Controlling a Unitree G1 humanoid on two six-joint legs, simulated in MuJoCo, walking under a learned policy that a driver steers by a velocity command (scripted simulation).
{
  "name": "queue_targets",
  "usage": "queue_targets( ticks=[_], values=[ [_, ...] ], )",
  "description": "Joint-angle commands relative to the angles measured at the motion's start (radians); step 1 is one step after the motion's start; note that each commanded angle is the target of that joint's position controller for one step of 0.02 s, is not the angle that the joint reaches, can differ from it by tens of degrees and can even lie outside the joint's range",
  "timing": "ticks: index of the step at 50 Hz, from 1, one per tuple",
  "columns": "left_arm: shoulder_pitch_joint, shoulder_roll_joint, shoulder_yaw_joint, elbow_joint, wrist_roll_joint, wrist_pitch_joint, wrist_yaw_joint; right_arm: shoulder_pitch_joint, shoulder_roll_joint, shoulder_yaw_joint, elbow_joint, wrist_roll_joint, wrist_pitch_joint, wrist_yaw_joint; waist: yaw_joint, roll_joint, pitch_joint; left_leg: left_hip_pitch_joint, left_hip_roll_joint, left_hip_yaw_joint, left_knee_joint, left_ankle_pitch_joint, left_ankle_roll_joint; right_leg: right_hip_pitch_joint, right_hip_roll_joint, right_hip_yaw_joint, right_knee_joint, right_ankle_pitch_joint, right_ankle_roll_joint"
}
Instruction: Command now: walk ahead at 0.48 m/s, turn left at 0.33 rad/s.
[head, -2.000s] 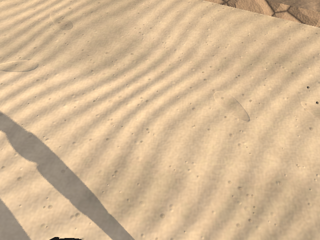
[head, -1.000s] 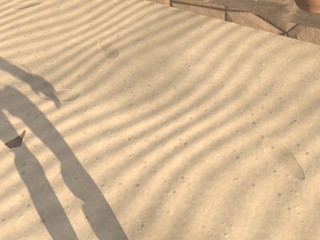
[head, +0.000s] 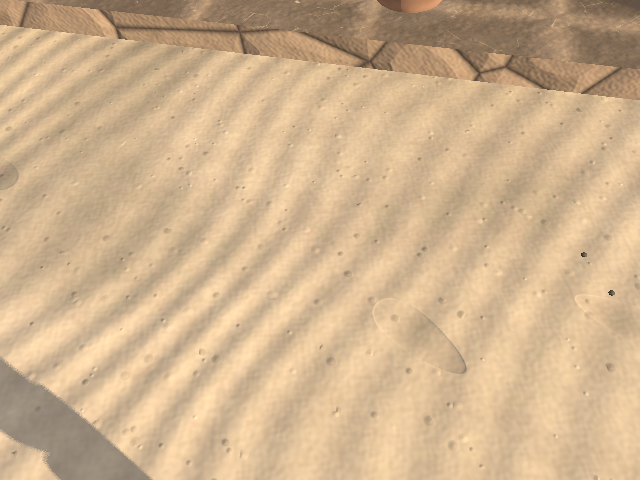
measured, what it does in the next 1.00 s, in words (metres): walks ahead, turning left: left foot, then right foot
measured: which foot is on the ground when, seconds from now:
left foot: up 0.00-0.42, down 0.44-1.00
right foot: down 0.00-0.42, up 0.44-0.96, down 0.98-1.00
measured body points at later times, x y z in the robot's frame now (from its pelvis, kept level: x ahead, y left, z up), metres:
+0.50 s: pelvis +0.26 +0.05 -0.02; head +0.30 +0.06 +0.43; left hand +0.19 +0.29 -0.16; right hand +0.50 -0.15 -0.12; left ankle +0.33 +0.11 -0.73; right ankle +0.10 -0.10 -0.64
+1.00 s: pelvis +0.55 +0.11 -0.01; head +0.58 +0.12 +0.44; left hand +0.64 +0.41 -0.11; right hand +0.63 -0.16 -0.14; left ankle +0.34 +0.10 -0.72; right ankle +0.69 +0.09 -0.73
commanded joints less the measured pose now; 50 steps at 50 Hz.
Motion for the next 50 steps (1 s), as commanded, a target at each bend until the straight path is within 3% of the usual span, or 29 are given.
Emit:
queue_targets(
  ticks=[1,2,4,6,10,13,16,19,20,21,22,23,24,25,26,27,29,32,35,39,44,46,47,48,49,50],
  values=[
    [0.166,0.099,0.033,0.019,-0.012,-0.013,0.010,-0.042,-0.090,-0.028,-0.071,-0.012,-0.003,0.011,0.089,-0.113,-0.031,-0.345,0.081,-0.027,0.136,0.105,0.015,0.298,-0.299,0.327,-0.352,-0.042,-0.075],
    [0.161,0.084,0.027,0.028,-0.016,-0.020,0.014,-0.030,-0.081,-0.029,-0.062,-0.023,0.011,0.020,0.069,-0.129,-0.016,-0.327,0.088,-0.018,0.129,0.120,0.004,0.263,-0.268,0.255,-0.366,0.022,-0.062],
    [0.188,0.083,0.028,0.048,-0.023,-0.039,0.014,-0.051,-0.062,-0.030,-0.069,-0.026,0.027,0.032,0.057,-0.113,-0.012,-0.343,0.084,-0.006,0.134,0.153,-0.004,0.255,-0.261,0.180,-0.378,0.147,-0.065],
    [0.212,0.090,0.032,0.068,-0.030,-0.050,0.016,-0.116,-0.051,-0.029,-0.092,-0.030,0.035,0.042,0.053,-0.103,0.008,-0.417,0.094,0.005,0.126,0.209,-0.014,0.268,-0.260,0.116,-0.398,0.212,-0.072],
    [0.254,0.072,0.027,0.105,-0.025,-0.051,0.018,-0.269,-0.037,-0.020,-0.149,-0.030,0.035,0.058,0.065,-0.088,0.049,-0.493,0.094,0.039,-0.021,0.346,-0.029,0.280,-0.238,-0.004,-0.407,0.322,-0.077],
    [0.279,0.094,0.030,0.128,-0.026,-0.051,0.023,-0.387,-0.022,-0.003,-0.192,-0.032,0.029,0.071,0.086,-0.084,0.067,-0.425,0.079,0.108,-0.222,0.428,-0.017,0.283,-0.233,-0.078,-0.405,0.392,-0.066],
    [0.323,0.121,0.036,0.159,-0.027,-0.042,0.033,-0.454,-0.034,0.001,-0.224,-0.035,0.030,0.076,0.098,-0.073,0.074,-0.387,0.055,0.160,-0.337,0.390,0.021,0.378,-0.260,-0.118,-0.367,0.526,-0.055],
    [0.324,0.163,0.044,0.174,-0.022,-0.022,0.045,-0.390,-0.063,-0.011,-0.216,-0.039,0.034,0.062,0.057,-0.106,0.001,-0.262,-0.033,0.215,-0.369,0.242,0.082,0.478,-0.272,-0.164,-0.167,0.956,-0.041],
    [0.320,0.181,0.048,0.176,-0.019,-0.011,0.048,-0.313,-0.082,-0.020,-0.197,-0.039,0.031,0.056,0.022,-0.112,-0.048,-0.174,-0.067,0.217,-0.383,0.185,0.108,0.482,-0.275,-0.170,-0.030,1.029,-0.043],
    [0.319,0.194,0.052,0.173,-0.019,0.000,0.047,-0.198,-0.110,-0.036,-0.163,-0.043,0.023,0.048,-0.025,-0.103,-0.116,-0.024,-0.095,0.198,-0.435,0.168,0.137,0.432,-0.274,-0.170,0.156,0.960,-0.039],
    [0.306,0.191,0.051,0.155,-0.018,0.002,0.041,-0.042,-0.169,-0.063,-0.116,-0.054,0.019,0.031,-0.098,-0.036,-0.199,0.214,-0.038,0.082,-0.505,0.126,0.182,0.260,-0.247,-0.180,0.435,0.711,-0.011],
    [0.365,0.054,0.023,0.091,-0.029,-0.003,0.019,-0.056,-0.287,-0.093,-0.128,-0.054,0.023,0.016,-0.012,0.207,-0.286,0.547,0.287,-0.424,-0.526,0.114,0.327,-0.193,-0.077,-0.152,0.812,-0.238,0.048],
    [0.238,0.138,0.039,0.043,-0.029,-0.016,0.014,-0.021,-0.296,-0.097,-0.148,-0.019,0.036,0.013,-0.068,0.111,-0.351,0.580,0.356,-0.748,-0.697,0.095,0.390,-0.357,0.027,0.072,0.962,-0.334,0.061],
    [0.148,0.139,0.036,0.015,-0.034,-0.030,0.009,-0.073,-0.266,-0.090,-0.133,-0.013,0.040,0.002,-0.049,0.038,-0.190,0.481,0.333,-0.571,-0.730,0.156,0.346,-0.441,-0.050,0.127,0.916,-0.209,0.048],
    [0.155,0.132,0.030,0.020,-0.036,-0.042,0.010,-0.119,-0.214,-0.077,-0.130,-0.006,0.035,-0.002,-0.003,-0.016,-0.100,0.334,0.298,-0.466,-0.744,0.273,0.303,-0.390,-0.088,0.118,0.809,-0.130,0.044],
    [0.168,0.128,0.032,0.034,-0.028,-0.038,0.012,-0.163,-0.180,-0.068,-0.132,-0.007,0.027,-0.004,0.043,-0.053,-0.048,0.222,0.241,-0.377,-0.752,0.395,0.261,-0.322,-0.113,0.120,0.730,-0.113,0.049],
    [0.211,0.116,0.030,0.043,0.002,0.002,0.010,-0.197,-0.144,-0.053,-0.138,0.001,0.007,-0.004,0.095,-0.043,-0.055,0.111,0.175,-0.276,-0.768,0.532,0.236,-0.207,-0.125,0.124,0.650,-0.117,0.075],
    [0.172,0.092,0.025,0.022,0.006,0.033,-0.001,-0.154,-0.175,-0.059,-0.125,0.003,-0.014,0.003,0.098,-0.024,-0.044,0.056,0.125,-0.227,-0.791,0.557,0.224,-0.216,-0.122,0.096,0.543,-0.068,0.105],
    [0.047,0.093,0.024,-0.018,0.001,0.038,-0.005,-0.088,-0.173,-0.058,-0.109,0.001,-0.015,0.003,0.054,0.011,-0.005,0.082,0.106,-0.220,-0.818,0.522,0.187,-0.297,-0.124,0.082,0.397,0.068,0.118],
    [-0.071,0.087,0.017,-0.048,-0.005,0.032,-0.014,0.002,-0.155,-0.048,-0.077,0.001,-0.021,-0.002,-0.002,0.036,-0.003,0.191,0.106,-0.201,-0.802,0.603,0.133,-0.326,-0.104,0.072,0.231,0.205,0.099],
    [-0.184,0.092,0.008,-0.087,-0.016,0.017,-0.024,0.055,-0.164,-0.039,-0.051,-0.017,-0.024,-0.016,-0.037,0.054,0.027,0.318,0.153,-0.192,-0.776,0.702,0.128,-0.313,-0.061,0.038,0.078,0.192,0.045],
    [-0.139,0.107,0.013,-0.079,-0.020,0.011,-0.023,0.026,-0.176,-0.038,-0.046,-0.024,-0.028,-0.022,0.002,0.066,0.031,0.330,0.175,-0.160,-0.750,0.821,0.104,-0.217,-0.037,0.030,0.020,0.128,0.001],
    [-0.073,0.120,0.020,-0.057,-0.022,0.009,-0.019,0.006,-0.184,-0.038,-0.045,-0.026,-0.031,-0.025,0.035,0.075,0.006,0.330,0.174,-0.135,-0.695,0.968,0.086,-0.120,-0.006,0.019,0.003,0.084,-0.021],
    [0.032,0.141,0.031,-0.022,-0.025,0.006,-0.010,-0.004,-0.194,-0.039,-0.040,-0.032,-0.032,-0.025,0.081,0.075,-0.048,0.339,0.165,-0.109,-0.577,1.109,0.074,-0.003,0.033,0.007,-0.009,0.041,-0.045],
    [0.187,0.154,0.042,0.029,-0.022,0.000,0.000,-0.020,-0.196,-0.038,-0.039,-0.032,-0.030,-0.023,0.156,0.046,-0.125,0.303,0.133,-0.062,-0.390,1.127,0.058,0.172,0.048,0.002,-0.067,0.070,-0.073],
    [0.350,0.204,0.057,0.063,-0.004,-0.006,0.012,-0.019,-0.168,-0.027,-0.060,-0.028,-0.035,-0.023,0.216,-0.018,-0.228,0.132,0.098,-0.029,-0.126,0.868,0.043,0.412,-0.107,0.186,-0.072,-0.011,-0.125]
  ],
)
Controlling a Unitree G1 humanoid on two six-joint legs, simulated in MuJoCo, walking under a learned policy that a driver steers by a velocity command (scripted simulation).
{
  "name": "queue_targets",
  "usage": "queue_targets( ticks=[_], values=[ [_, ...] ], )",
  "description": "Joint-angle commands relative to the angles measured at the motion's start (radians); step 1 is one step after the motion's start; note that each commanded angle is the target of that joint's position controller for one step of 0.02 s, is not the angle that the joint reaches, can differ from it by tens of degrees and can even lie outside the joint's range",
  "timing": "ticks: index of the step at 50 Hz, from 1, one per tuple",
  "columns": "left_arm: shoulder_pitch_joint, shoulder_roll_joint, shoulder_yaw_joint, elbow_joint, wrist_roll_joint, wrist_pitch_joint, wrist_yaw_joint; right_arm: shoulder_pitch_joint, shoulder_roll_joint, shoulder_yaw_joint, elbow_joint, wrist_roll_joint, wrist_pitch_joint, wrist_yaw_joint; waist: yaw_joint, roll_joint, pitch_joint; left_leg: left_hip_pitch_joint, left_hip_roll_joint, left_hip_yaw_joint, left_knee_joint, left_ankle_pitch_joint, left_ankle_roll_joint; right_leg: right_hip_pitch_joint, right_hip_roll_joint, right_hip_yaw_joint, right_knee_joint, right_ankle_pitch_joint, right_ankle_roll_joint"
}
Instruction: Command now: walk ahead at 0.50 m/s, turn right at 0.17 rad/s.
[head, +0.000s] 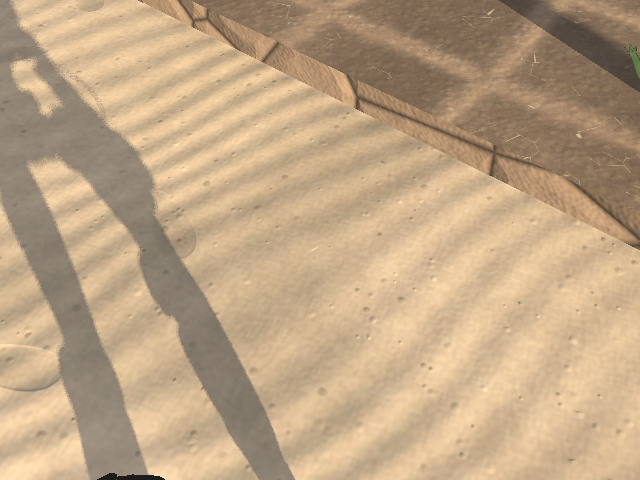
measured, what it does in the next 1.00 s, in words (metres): walks ahead, turning right: left foot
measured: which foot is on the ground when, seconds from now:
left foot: down 0.00-0.00, up 0.02-0.48, down 0.50-1.00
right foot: down 0.00-0.52, up 0.54-1.00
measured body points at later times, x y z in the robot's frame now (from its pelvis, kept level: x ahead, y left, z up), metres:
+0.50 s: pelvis +0.27 -0.01 +0.01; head +0.31 -0.02 +0.46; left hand +0.29 +0.27 -0.12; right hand +0.46 -0.28 -0.06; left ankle +0.42 +0.07 -0.72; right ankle +0.12 -0.08 -0.72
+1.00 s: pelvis +0.50 -0.10 +0.01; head +0.54 -0.12 +0.46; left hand +0.81 -0.03 -0.08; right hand +0.33 -0.29 -0.12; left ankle +0.42 +0.07 -0.72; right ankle +0.56 -0.24 -0.71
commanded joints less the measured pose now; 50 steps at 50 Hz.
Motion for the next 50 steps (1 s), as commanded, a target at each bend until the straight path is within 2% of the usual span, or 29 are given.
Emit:
queue_targets(
  ticks=[1,2,3,4,5,6,7,9,11,13,16,20,22,24,25,26,27,28,29,30,32,34,36,41,43,46,48,49,50],
  values=[
    [0.448,0.308,0.098,0.067,0.023,-0.010,0.021,0.082,-0.056,-0.009,-0.083,0.029,-0.019,0.007,0.157,-0.250,-0.319,-0.558,0.002,0.108,0.867,0.245,-0.048,0.751,-0.378,0.701,-0.134,-0.179,-0.262],
    [0.358,0.233,0.084,0.069,-0.021,0.003,0.003,0.044,-0.112,-0.014,-0.084,-0.009,-0.024,0.006,0.119,-0.152,-0.260,-0.689,0.026,0.018,0.930,0.002,-0.031,0.702,-0.367,0.850,-0.243,-0.195,-0.257],
    [0.261,0.187,0.075,0.049,-0.031,0.005,-0.002,-0.045,-0.118,-0.015,-0.104,-0.010,-0.028,0.012,0.091,-0.075,-0.116,-0.733,0.088,0.006,0.916,0.088,-0.032,0.563,-0.342,0.684,-0.244,-0.217,-0.242],
    [0.224,0.145,0.066,0.046,-0.023,0.004,-0.005,-0.111,-0.112,-0.009,-0.121,-0.010,-0.035,0.017,0.087,-0.004,-0.056,-0.723,0.123,0.017,0.863,0.143,-0.037,0.460,-0.296,0.579,-0.265,-0.115,-0.223],
    [0.223,0.130,0.060,0.054,-0.020,0.000,-0.001,-0.135,-0.099,-0.007,-0.134,-0.013,-0.031,0.022,0.069,0.000,-0.022,-0.705,0.147,0.022,0.811,0.156,-0.046,0.392,-0.252,0.507,-0.278,-0.025,-0.202],
    [0.225,0.119,0.055,0.069,-0.023,-0.004,0.002,-0.131,-0.090,-0.002,-0.141,-0.021,-0.018,0.025,0.044,-0.016,-0.019,-0.666,0.164,0.026,0.763,0.161,-0.062,0.340,-0.211,0.450,-0.293,0.046,-0.181],
    [0.239,0.126,0.057,0.078,-0.026,-0.011,0.003,-0.123,-0.078,0.002,-0.144,-0.023,-0.006,0.027,0.034,-0.037,-0.031,-0.641,0.168,0.035,0.729,0.160,-0.078,0.319,-0.193,0.419,-0.300,0.101,-0.179],
    [0.272,0.149,0.065,0.092,-0.032,-0.018,0.006,-0.145,-0.065,0.008,-0.158,-0.025,0.010,0.030,0.033,-0.043,-0.036,-0.647,0.172,0.059,0.670,0.166,-0.108,0.290,-0.169,0.380,-0.317,0.145,-0.189],
    [0.298,0.164,0.071,0.099,-0.032,-0.016,0.010,-0.232,-0.059,0.014,-0.191,-0.023,0.017,0.031,0.048,-0.043,-0.007,-0.689,0.182,0.078,0.576,0.227,-0.135,0.262,-0.149,0.364,-0.346,0.109,-0.187],
    [0.337,0.162,0.073,0.108,-0.034,-0.012,0.011,-0.335,-0.054,0.019,-0.227,-0.020,0.018,0.033,0.079,-0.046,0.014,-0.716,0.183,0.089,0.457,0.319,-0.154,0.264,-0.127,0.358,-0.354,0.105,-0.164],
    [0.394,0.168,0.079,0.117,-0.032,-0.007,0.014,-0.437,-0.044,0.028,-0.260,-0.011,0.014,0.038,0.122,-0.057,-0.001,-0.710,0.163,0.091,0.325,0.423,-0.160,0.318,-0.111,0.361,-0.317,0.154,-0.131],
    [0.439,0.176,0.084,0.117,-0.017,0.001,0.023,-0.531,-0.052,0.033,-0.301,0.000,0.003,0.037,0.154,-0.066,-0.012,-0.693,0.128,0.083,0.223,0.411,-0.149,0.403,-0.131,0.408,-0.235,0.266,-0.120],
    [0.408,0.189,0.089,0.101,-0.012,0.003,0.031,-0.502,-0.072,0.029,-0.303,0.003,-0.006,0.033,0.125,-0.077,-0.019,-0.605,0.116,0.064,0.154,0.362,-0.129,0.402,-0.145,0.444,-0.189,0.284,-0.097],
    [0.349,0.207,0.095,0.081,-0.013,0.000,0.030,-0.357,-0.107,0.014,-0.262,0.005,-0.018,0.021,0.052,-0.074,-0.067,-0.374,0.080,0.072,0.073,0.300,-0.098,0.344,-0.120,0.454,-0.074,0.350,-0.061],
    [0.339,0.195,0.092,0.078,-0.022,-0.008,0.021,-0.238,-0.145,-0.001,-0.233,-0.005,-0.032,0.008,-0.007,-0.014,-0.136,-0.188,0.127,0.034,0.017,0.305,-0.066,0.285,-0.057,0.407,0.098,0.323,-0.036],
    [0.342,0.124,0.072,0.043,-0.034,-0.018,0.015,-0.074,-0.223,-0.020,-0.227,-0.028,-0.037,-0.012,-0.063,0.107,-0.292,0.037,0.369,-0.195,-0.012,0.097,-0.012,0.173,0.001,0.310,0.367,0.076,-0.012],
    [0.450,0.073,0.062,0.015,-0.056,-0.012,0.017,-0.093,-0.291,-0.038,-0.231,-0.031,-0.017,-0.014,0.008,0.318,-0.345,0.179,0.567,-0.615,-0.129,-0.002,0.089,-0.108,0.135,0.192,0.571,-0.501,0.008],
    [0.443,0.150,0.070,0.052,-0.020,0.007,0.027,-0.141,-0.207,-0.031,-0.233,-0.018,-0.004,-0.009,0.034,0.172,-0.232,0.073,0.549,-0.628,-0.128,-0.091,0.100,-0.195,0.035,0.180,0.677,-0.447,0.003],
    [0.375,0.154,0.073,0.055,-0.009,0.013,0.017,-0.194,-0.119,-0.010,-0.246,-0.009,-0.004,-0.005,0.036,0.063,-0.123,-0.045,0.493,-0.471,-0.143,-0.034,0.078,-0.189,0.002,0.177,0.679,-0.349,0.007],
    [0.333,0.133,0.070,0.048,-0.008,0.015,0.008,-0.223,-0.084,-0.001,-0.242,-0.010,-0.007,0.000,0.047,0.044,-0.067,-0.129,0.442,-0.330,-0.168,0.117,0.060,-0.167,-0.026,0.165,0.650,-0.292,0.019],
    [0.311,0.120,0.070,0.042,0.008,0.036,-0.011,-0.210,-0.071,0.003,-0.220,-0.004,-0.020,-0.001,0.064,0.114,-0.038,-0.198,0.373,-0.153,-0.196,0.304,0.029,-0.133,-0.057,0.144,0.621,-0.255,0.038],
    [0.287,0.109,0.067,0.026,0.007,0.051,-0.022,-0.176,-0.078,-0.002,-0.199,0.007,-0.038,0.005,0.071,0.117,-0.051,-0.199,0.367,-0.077,-0.206,0.446,0.035,-0.140,-0.060,0.133,0.624,-0.220,0.047],
    [0.227,0.100,0.063,0.002,0.007,0.058,-0.033,-0.156,-0.087,-0.008,-0.185,0.013,-0.046,0.008,0.071,0.104,-0.041,-0.185,0.373,-0.015,-0.230,0.496,0.046,-0.197,-0.073,0.128,0.614,-0.166,0.057],
    [0.062,0.073,0.044,-0.057,0.005,0.054,-0.050,-0.101,-0.085,-0.012,-0.144,0.008,-0.043,0.012,0.044,0.088,0.006,-0.172,0.343,0.135,-0.255,0.572,0.043,-0.244,-0.081,0.089,0.416,-0.006,0.070],
    [-0.003,0.054,0.030,-0.076,0.006,0.048,-0.055,-0.077,-0.092,-0.013,-0.125,0.008,-0.043,0.014,0.029,0.091,0.021,-0.181,0.334,0.177,-0.258,0.586,0.036,-0.185,-0.070,0.059,0.277,0.041,0.058],
    [-0.070,0.055,0.020,-0.097,0.010,0.042,-0.053,-0.023,-0.113,-0.017,-0.088,0.008,-0.035,0.013,0.011,0.093,0.042,-0.133,0.361,0.201,-0.248,0.640,0.032,-0.120,-0.049,0.007,0.143,-0.004,0.025],
    [-0.079,0.066,0.020,-0.101,0.016,0.037,-0.045,0.006,-0.129,-0.018,-0.060,0.008,-0.022,0.009,0.016,0.098,0.040,-0.071,0.379,0.212,-0.192,0.784,0.030,-0.077,-0.024,-0.018,0.086,-0.081,-0.008],
    [-0.054,0.074,0.024,-0.093,0.020,0.032,-0.038,0.010,-0.142,-0.019,-0.049,0.008,-0.016,0.007,0.034,0.106,0.019,-0.047,0.383,0.225,-0.124,0.947,0.026,-0.020,0.004,-0.034,0.063,-0.131,-0.028],
    [0.021,0.085,0.030,-0.068,0.024,0.024,-0.030,0.021,-0.149,-0.018,-0.034,0.011,-0.008,0.006,0.071,0.107,-0.028,-0.040,0.378,0.229,-0.009,1.078,0.022,0.090,0.033,-0.040,0.020,-0.154,-0.049]
  ],
)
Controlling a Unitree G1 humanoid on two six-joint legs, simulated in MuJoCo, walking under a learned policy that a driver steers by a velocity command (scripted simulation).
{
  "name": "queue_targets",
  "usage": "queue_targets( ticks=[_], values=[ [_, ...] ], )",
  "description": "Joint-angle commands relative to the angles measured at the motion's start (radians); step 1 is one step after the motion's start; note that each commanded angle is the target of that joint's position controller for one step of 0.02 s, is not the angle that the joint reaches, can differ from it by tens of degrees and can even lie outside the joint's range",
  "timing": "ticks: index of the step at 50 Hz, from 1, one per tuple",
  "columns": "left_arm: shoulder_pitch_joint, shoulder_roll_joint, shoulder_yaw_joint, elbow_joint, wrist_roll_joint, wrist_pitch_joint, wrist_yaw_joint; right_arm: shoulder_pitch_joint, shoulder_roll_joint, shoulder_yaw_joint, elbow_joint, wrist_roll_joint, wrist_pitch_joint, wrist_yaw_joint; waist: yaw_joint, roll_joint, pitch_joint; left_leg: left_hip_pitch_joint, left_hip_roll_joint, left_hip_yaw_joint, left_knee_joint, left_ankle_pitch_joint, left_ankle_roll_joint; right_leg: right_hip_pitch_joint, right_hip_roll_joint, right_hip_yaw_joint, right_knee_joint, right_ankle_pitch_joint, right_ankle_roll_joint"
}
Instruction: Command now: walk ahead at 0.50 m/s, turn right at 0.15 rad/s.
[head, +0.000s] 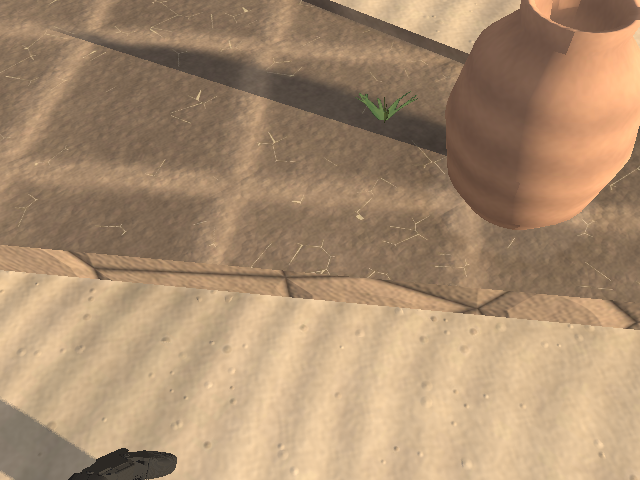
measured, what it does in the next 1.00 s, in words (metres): walks ahead, turning left: right foot, then left foot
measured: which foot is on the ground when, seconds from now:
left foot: down 0.00-0.04, up 0.06-0.50, down 0.52-1.00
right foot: up 0.00-0.02, down 0.04-0.50, up 0.52-1.00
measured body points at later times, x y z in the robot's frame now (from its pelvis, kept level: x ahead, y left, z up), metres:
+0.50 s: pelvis +0.22 +0.00 +0.00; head +0.26 +0.01 +0.44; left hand +0.20 +0.26 -0.15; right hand +0.40 -0.21 -0.13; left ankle +0.32 +0.09 -0.72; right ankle +0.13 -0.09 -0.73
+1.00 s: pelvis +0.28 -0.01 +0.00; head +0.30 +0.00 +0.45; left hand +0.25 +0.28 -0.12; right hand +0.49 -0.21 -0.12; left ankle +0.32 +0.09 -0.73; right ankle +0.33 -0.12 -0.72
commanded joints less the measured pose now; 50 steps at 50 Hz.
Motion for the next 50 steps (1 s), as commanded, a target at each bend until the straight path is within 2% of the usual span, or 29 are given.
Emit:
queue_targets(
  ticks=[1,2,3,4,5,6,7,8,9,12,16,18,21,24,25,26,27,28,29,30,31,32,33,35,39,42,46,48,50],
  values=[
    [0.222,0.101,0.036,0.024,0.016,-0.034,0.025,0.022,-0.176,-0.030,-0.008,0.011,0.010,-0.008,0.168,0.094,-0.113,-0.084,0.215,-0.065,0.316,0.989,0.124,0.371,0.082,-0.050,-0.136,-0.013,-0.067],
    [0.398,0.171,0.058,0.070,0.038,-0.043,0.041,0.010,-0.140,-0.015,-0.038,0.020,0.007,-0.004,0.238,0.024,-0.238,-0.291,0.176,-0.068,0.580,0.677,0.108,0.658,-0.096,0.132,-0.146,-0.086,-0.111],
    [0.437,0.283,0.083,0.072,0.032,-0.043,0.057,0.089,-0.010,0.014,-0.088,0.040,0.005,0.015,0.193,-0.226,-0.383,-0.684,-0.011,-0.079,0.958,-0.173,0.063,0.963,-0.451,0.639,-0.213,-0.050,-0.245],
    [0.438,0.265,0.087,0.066,-0.011,-0.034,0.070,-0.016,-0.149,-0.027,-0.076,0.022,0.013,-0.001,0.238,-0.054,-0.350,-0.747,-0.020,-0.264,1.050,-0.149,0.077,0.860,-0.428,0.659,-0.269,0.002,-0.226],
    [0.349,0.215,0.070,0.080,-0.019,-0.038,0.074,-0.078,-0.140,-0.031,-0.096,0.029,0.008,0.002,0.185,-0.044,-0.188,-0.764,0.026,-0.291,1.016,-0.050,0.089,0.717,-0.371,0.462,-0.290,0.075,-0.185],
    [0.291,0.146,0.051,0.084,-0.019,-0.047,0.069,-0.075,-0.116,-0.026,-0.085,0.031,0.004,0.005,0.142,-0.029,-0.104,-0.722,0.060,-0.277,0.937,0.013,0.090,0.588,-0.321,0.352,-0.334,0.139,-0.137],
    [0.254,0.106,0.040,0.086,-0.021,-0.058,0.067,-0.062,-0.105,-0.028,-0.064,0.018,0.016,0.006,0.112,-0.039,-0.057,-0.677,0.075,-0.273,0.889,0.043,0.084,0.506,-0.277,0.266,-0.366,0.164,-0.095],
    [0.232,0.081,0.033,0.094,-0.028,-0.065,0.071,-0.024,-0.088,-0.027,-0.045,-0.003,0.033,0.011,0.082,-0.065,-0.034,-0.625,0.082,-0.269,0.863,0.066,0.072,0.437,-0.247,0.203,-0.401,0.159,-0.068],
    [0.233,0.068,0.028,0.100,-0.028,-0.075,0.073,-0.010,-0.070,-0.027,-0.033,-0.008,0.046,0.016,0.071,-0.060,-0.024,-0.592,0.071,-0.262,0.864,0.077,0.063,0.400,-0.242,0.165,-0.413,0.265,-0.065],
    [0.248,0.095,0.035,0.125,-0.038,-0.099,0.078,-0.039,-0.040,-0.033,-0.047,-0.009,0.066,0.023,0.037,-0.041,-0.009,-0.629,0.055,-0.238,0.836,0.135,0.042,0.397,-0.239,0.035,-0.391,0.634,-0.070],
    [0.243,0.081,0.029,0.140,-0.037,-0.088,0.089,-0.175,-0.022,-0.025,-0.100,-0.012,0.066,0.036,0.055,-0.084,0.012,-0.629,0.046,-0.180,0.608,0.294,0.033,0.380,-0.190,-0.108,-0.370,0.659,-0.050],
    [0.264,0.093,0.032,0.151,-0.039,-0.082,0.094,-0.237,-0.010,-0.017,-0.121,-0.012,0.066,0.045,0.079,-0.090,0.004,-0.587,0.028,-0.146,0.482,0.357,0.043,0.404,-0.191,-0.140,-0.345,0.665,-0.049],
    [0.290,0.122,0.042,0.168,-0.040,-0.068,0.103,-0.256,-0.031,-0.020,-0.139,-0.022,0.066,0.050,0.087,-0.084,-0.019,-0.549,0.002,-0.120,0.395,0.318,0.072,0.484,-0.226,-0.144,-0.259,0.715,-0.040],
    [0.271,0.151,0.057,0.163,-0.040,-0.046,0.115,-0.174,-0.072,-0.037,-0.131,-0.032,0.058,0.044,0.051,-0.070,-0.067,-0.454,-0.051,-0.110,0.322,0.200,0.126,0.522,-0.240,-0.143,-0.035,0.798,-0.024],
    [0.259,0.156,0.060,0.156,-0.040,-0.035,0.111,-0.084,-0.086,-0.046,-0.104,-0.034,0.045,0.037,0.006,-0.027,-0.117,-0.348,-0.074,-0.114,0.227,0.284,0.152,0.496,-0.206,-0.161,0.142,0.708,0.000],
    [0.294,0.153,0.059,0.140,-0.040,-0.033,0.106,-0.013,-0.172,-0.069,-0.101,-0.034,0.030,0.021,-0.025,0.099,-0.185,-0.174,0.057,-0.286,0.185,0.693,0.203,0.351,-0.143,-0.170,0.409,0.375,0.055],
    [0.396,0.047,0.038,0.101,-0.049,-0.023,0.096,-0.048,-0.298,-0.102,-0.114,-0.016,0.042,0.009,0.073,0.292,-0.276,0.064,0.353,-0.672,0.250,1.277,0.409,0.026,0.069,-0.129,0.753,-0.527,0.106],
    [0.359,0.085,0.037,0.108,-0.019,-0.005,0.094,-0.024,-0.281,-0.106,-0.130,0.039,0.059,0.009,0.016,0.147,-0.385,0.047,0.364,-0.745,0.169,1.030,0.460,-0.003,0.042,0.078,0.803,-0.502,0.107],
    [0.297,0.092,0.040,0.096,-0.026,0.001,0.092,-0.106,-0.233,-0.095,-0.145,0.034,0.074,0.002,0.035,0.090,-0.250,-0.078,0.331,-0.680,0.114,0.756,0.433,-0.043,0.004,0.095,0.791,-0.426,0.108],
    [0.238,0.097,0.042,0.088,-0.026,0.000,0.094,-0.176,-0.169,-0.075,-0.153,0.027,0.088,-0.003,0.056,0.040,-0.119,-0.209,0.270,-0.617,0.057,0.595,0.376,-0.057,-0.024,0.093,0.706,-0.350,0.110],
    [0.215,0.107,0.046,0.081,-0.017,0.003,0.096,-0.213,-0.135,-0.065,-0.157,0.026,0.094,-0.006,0.076,0.042,-0.064,-0.278,0.216,-0.574,0.030,0.527,0.326,-0.041,-0.039,0.094,0.631,-0.299,0.114],
    [0.239,0.104,0.046,0.086,-0.007,0.016,0.096,-0.236,-0.120,-0.061,-0.163,0.024,0.096,-0.009,0.095,0.069,-0.065,-0.329,0.174,-0.532,0.017,0.496,0.298,0.009,-0.038,0.091,0.585,-0.264,0.119],
    [0.256,0.093,0.045,0.093,-0.005,0.029,0.097,-0.239,-0.123,-0.061,-0.164,0.015,0.094,-0.007,0.101,0.075,-0.087,-0.349,0.152,-0.512,0.020,0.507,0.282,0.044,-0.022,0.084,0.565,-0.247,0.122],
    [0.270,0.073,0.041,0.092,-0.014,0.042,0.098,-0.232,-0.155,-0.071,-0.163,0.008,0.086,0.000,0.105,0.072,-0.120,-0.349,0.131,-0.504,0.025,0.498,0.267,0.062,-0.009,0.086,0.508,-0.237,0.130],
    [0.200,0.085,0.044,0.067,-0.019,0.054,0.104,-0.220,-0.181,-0.082,-0.166,0.004,0.098,-0.001,0.071,0.122,-0.112,-0.341,0.109,-0.577,-0.017,0.161,0.240,0.026,-0.004,0.103,0.378,-0.218,0.144],
    [0.179,0.091,0.046,0.061,-0.025,0.053,0.105,-0.216,-0.181,-0.083,-0.167,-0.001,0.107,-0.002,0.055,0.141,-0.102,-0.330,0.113,-0.623,-0.036,0.030,0.231,0.029,0.001,0.106,0.304,-0.215,0.144],
    [0.192,0.083,0.040,0.065,-0.036,0.041,0.109,-0.227,-0.165,-0.077,-0.159,-0.011,0.109,0.000,0.049,0.148,-0.104,-0.347,0.114,-0.637,-0.021,0.059,0.227,0.124,0.022,0.090,0.195,-0.248,0.119],
    [0.225,0.084,0.039,0.072,-0.042,0.034,0.112,-0.235,-0.158,-0.073,-0.152,-0.013,0.113,0.002,0.055,0.153,-0.100,-0.360,0.119,-0.655,-0.009,0.096,0.221,0.194,0.038,0.076,0.104,-0.266,0.097],
    [0.296,0.073,0.035,0.092,-0.044,0.025,0.116,-0.247,-0.153,-0.068,-0.142,-0.002,0.121,-0.002,0.090,0.140,-0.090,-0.393,0.105,-0.658,0.023,0.115,0.190,0.310,0.054,0.058,-0.099,-0.194,0.064]
  ],
)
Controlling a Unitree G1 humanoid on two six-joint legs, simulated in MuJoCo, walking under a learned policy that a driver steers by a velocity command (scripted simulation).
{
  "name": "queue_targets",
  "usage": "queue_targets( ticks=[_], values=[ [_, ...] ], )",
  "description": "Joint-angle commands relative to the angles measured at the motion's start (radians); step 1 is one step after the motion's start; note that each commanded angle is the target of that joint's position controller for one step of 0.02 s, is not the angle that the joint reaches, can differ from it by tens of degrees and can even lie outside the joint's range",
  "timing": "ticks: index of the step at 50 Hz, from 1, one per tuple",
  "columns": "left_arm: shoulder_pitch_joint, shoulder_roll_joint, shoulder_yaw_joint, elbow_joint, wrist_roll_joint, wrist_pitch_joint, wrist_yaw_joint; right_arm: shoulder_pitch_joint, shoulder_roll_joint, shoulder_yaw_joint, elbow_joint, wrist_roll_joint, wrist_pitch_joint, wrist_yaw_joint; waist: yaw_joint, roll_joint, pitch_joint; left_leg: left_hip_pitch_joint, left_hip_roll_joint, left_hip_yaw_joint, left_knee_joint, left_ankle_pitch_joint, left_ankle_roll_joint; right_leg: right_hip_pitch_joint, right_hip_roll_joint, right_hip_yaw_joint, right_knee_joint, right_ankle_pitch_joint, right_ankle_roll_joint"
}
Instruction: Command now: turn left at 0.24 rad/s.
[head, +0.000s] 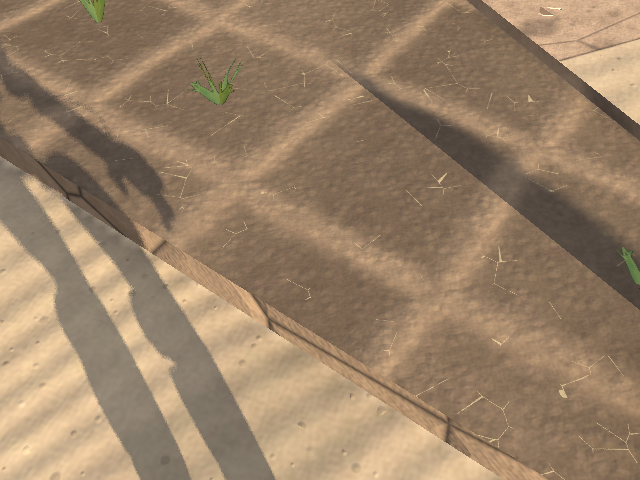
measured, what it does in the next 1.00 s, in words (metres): steps on the spot: right foot, then left foot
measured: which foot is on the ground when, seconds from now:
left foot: down 0.00-0.04, up 0.06-0.32, down 0.34-1.00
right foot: up 0.00-0.02, down 0.04-1.00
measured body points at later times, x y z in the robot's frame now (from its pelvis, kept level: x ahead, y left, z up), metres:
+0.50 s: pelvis +0.00 -0.02 +0.01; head +0.00 -0.01 +0.46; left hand +0.06 +0.24 -0.14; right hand +0.07 -0.27 -0.13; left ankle -0.03 +0.10 -0.74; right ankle +0.00 -0.12 -0.74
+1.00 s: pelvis +0.00 -0.01 +0.01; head -0.01 -0.02 +0.46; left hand +0.00 +0.23 -0.15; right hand -0.01 -0.26 -0.15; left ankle -0.03 +0.10 -0.73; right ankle -0.01 -0.11 -0.72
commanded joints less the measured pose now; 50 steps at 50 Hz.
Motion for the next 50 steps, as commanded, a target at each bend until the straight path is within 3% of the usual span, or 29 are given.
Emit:
queue_targets(
  ticks=[1,2,3,4,5,6,7,9,12,14,16,17,18,19,20,25,41,42,44,46,48,50],
  values=[
    [0.120,0.064,0.012,-0.023,0.000,-0.027,0.009,0.006,-0.116,-0.020,-0.033,0.015,-0.001,-0.009,0.046,0.077,-0.055,0.001,0.232,-0.286,-0.113,-0.213,0.062,0.180,0.010,-0.013,-0.308,0.103,-0.052],
    [0.096,0.118,0.018,-0.037,0.017,-0.036,0.015,0.034,-0.074,-0.007,-0.034,0.022,-0.005,-0.013,0.021,-0.057,-0.045,-0.053,0.163,-0.215,-0.004,-0.300,0.007,0.206,-0.139,0.159,-0.439,0.035,-0.084],
    [0.026,0.191,0.028,-0.073,0.027,-0.040,0.012,0.033,-0.042,0.002,-0.046,0.036,-0.014,-0.015,0.005,-0.208,-0.027,-0.149,-0.003,-0.029,0.153,-0.349,-0.037,0.178,-0.354,0.434,-0.539,0.008,-0.167],
    [-0.002,0.174,0.026,-0.061,0.033,-0.045,0.005,-0.008,-0.103,-0.014,-0.039,0.004,-0.018,-0.017,0.018,-0.182,0.014,-0.057,0.022,0.000,0.309,-0.407,-0.047,0.012,-0.397,0.421,-0.503,0.161,-0.237],
    [-0.036,0.113,0.010,-0.060,0.022,-0.053,0.000,0.012,-0.103,-0.016,-0.022,0.006,-0.018,-0.011,-0.011,-0.130,0.009,-0.007,0.034,-0.018,0.384,-0.361,-0.052,0.001,-0.332,0.339,-0.483,0.256,-0.232],
    [-0.063,0.093,0.004,-0.056,0.015,-0.057,-0.001,0.036,-0.090,-0.015,0.000,0.009,-0.016,-0.007,-0.027,-0.120,0.014,0.004,0.036,-0.009,0.424,-0.320,-0.060,0.013,-0.270,0.248,-0.455,0.330,-0.203],
    [-0.069,0.094,0.003,-0.055,0.013,-0.059,0.000,0.054,-0.086,-0.014,0.017,0.007,-0.014,-0.006,-0.030,-0.144,-0.002,-0.003,0.036,0.001,0.445,-0.305,-0.070,0.065,-0.226,0.190,-0.429,0.405,-0.181],
    [-0.025,0.088,-0.001,-0.032,0.008,-0.062,0.001,0.061,-0.065,-0.004,0.041,0.004,-0.009,-0.008,-0.008,-0.154,-0.020,-0.020,0.050,0.029,0.384,-0.329,-0.095,0.180,-0.197,0.134,-0.366,0.623,-0.177],
    [0.050,0.101,-0.001,0.015,0.011,-0.058,0.000,-0.003,-0.033,0.017,0.049,0.022,-0.009,-0.023,0.046,-0.171,-0.055,0.035,0.083,0.092,0.191,-0.346,-0.108,0.291,-0.203,0.131,-0.294,0.792,-0.182],
    [0.062,0.115,0.004,0.039,0.011,-0.050,-0.001,0.005,-0.037,0.020,0.071,0.035,-0.010,-0.033,0.044,-0.182,-0.061,0.098,0.086,0.112,0.034,-0.263,-0.098,0.316,-0.200,0.144,-0.263,0.842,-0.165],
    [0.049,0.114,0.006,0.052,0.005,-0.047,-0.003,0.034,-0.056,0.021,0.103,0.028,-0.018,-0.041,0.023,-0.146,-0.063,0.249,0.132,0.066,-0.156,-0.020,-0.081,0.253,-0.185,0.147,-0.257,0.755,-0.107],
    [0.055,0.102,0.003,0.049,0.003,-0.053,-0.008,0.036,-0.094,0.017,0.111,0.015,-0.025,-0.046,0.038,-0.098,-0.089,0.343,0.195,0.004,-0.126,0.092,-0.071,0.190,-0.168,0.142,-0.264,0.638,-0.077],
    [0.084,0.090,0.004,0.054,-0.005,-0.057,-0.014,0.016,-0.130,0.011,0.126,0.015,-0.028,-0.044,0.076,-0.008,-0.066,0.341,0.235,-0.022,-0.041,0.232,-0.042,0.150,-0.116,0.102,-0.305,0.502,-0.061],
    [0.060,0.079,0.000,0.078,-0.005,-0.053,-0.011,0.005,-0.082,0.022,0.140,0.025,-0.031,-0.036,0.047,0.011,-0.052,0.287,0.229,-0.013,-0.042,0.180,-0.027,0.184,-0.090,0.076,-0.334,0.395,-0.054],
    [0.036,0.082,0.001,0.088,0.000,-0.048,-0.007,0.005,-0.057,0.030,0.149,0.022,-0.034,-0.032,0.032,0.023,-0.018,0.246,0.222,-0.016,-0.066,0.113,-0.030,0.193,-0.086,0.070,-0.327,0.353,-0.050],
    [0.022,0.072,0.001,0.135,0.004,-0.036,-0.011,0.014,-0.064,0.039,0.209,0.020,-0.042,-0.044,0.036,0.025,0.009,0.212,0.214,-0.019,-0.107,0.051,-0.034,0.212,-0.095,0.073,-0.328,0.346,-0.049],
    [0.057,0.039,-0.022,0.262,0.003,-0.033,-0.010,0.048,-0.030,0.065,0.307,0.019,-0.049,-0.044,0.035,-0.015,0.044,0.165,0.207,-0.024,-0.146,-0.094,-0.022,0.178,-0.093,0.074,-0.351,0.238,-0.033],
    [0.068,0.036,-0.023,0.268,0.004,-0.032,-0.010,0.061,-0.030,0.065,0.312,0.018,-0.048,-0.043,0.034,-0.010,0.022,0.169,0.200,-0.025,-0.156,-0.189,-0.018,0.181,-0.081,0.066,-0.347,0.158,-0.034],
    [0.071,0.050,-0.014,0.261,0.010,-0.026,-0.013,0.078,-0.067,0.048,0.309,0.017,-0.038,-0.042,0.028,0.023,0.043,0.129,0.183,-0.045,-0.151,-0.501,0.020,0.120,-0.029,0.031,-0.276,-0.102,-0.054],
    [0.040,0.034,-0.016,0.235,0.020,-0.024,-0.021,0.120,-0.079,0.038,0.305,0.013,-0.030,-0.038,0.004,0.059,0.123,0.105,0.233,-0.143,-0.195,-0.727,0.073,-0.025,0.000,0.016,-0.189,-0.222,-0.066],
    [0.022,-0.020,-0.028,0.210,0.032,-0.041,-0.031,0.167,-0.096,0.022,0.316,0.011,-0.033,-0.039,-0.009,0.150,0.138,0.154,0.366,-0.309,-0.287,-0.756,0.141,-0.099,0.010,-0.068,-0.010,-0.044,-0.054],
    [0.017,0.009,-0.018,0.191,0.029,-0.063,-0.039,0.147,-0.094,0.015,0.303,0.007,-0.045,-0.034,0.006,0.120,0.123,0.141,0.401,-0.323,-0.310,-0.655,0.160,-0.094,-0.030,-0.053,0.047,-0.031,-0.058]
  ],
)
